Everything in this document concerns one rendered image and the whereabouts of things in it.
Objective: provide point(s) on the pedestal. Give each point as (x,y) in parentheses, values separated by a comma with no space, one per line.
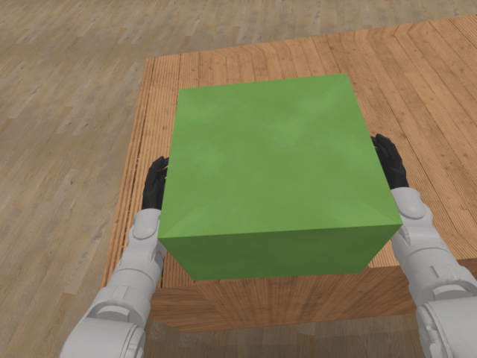
(415,84)

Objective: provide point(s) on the robot right upper arm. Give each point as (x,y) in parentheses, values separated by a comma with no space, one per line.
(448,328)

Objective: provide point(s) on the right robot hand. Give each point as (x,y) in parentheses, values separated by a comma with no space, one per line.
(391,162)

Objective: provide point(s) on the left robot hand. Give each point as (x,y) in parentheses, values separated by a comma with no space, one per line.
(155,184)

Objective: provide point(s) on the robot left upper arm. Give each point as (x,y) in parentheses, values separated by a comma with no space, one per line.
(101,338)

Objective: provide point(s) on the robot right forearm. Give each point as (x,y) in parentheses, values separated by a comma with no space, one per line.
(430,267)

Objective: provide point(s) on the carton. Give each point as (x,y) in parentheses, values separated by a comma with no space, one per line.
(274,179)

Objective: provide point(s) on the robot left forearm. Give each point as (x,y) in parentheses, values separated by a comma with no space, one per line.
(128,294)

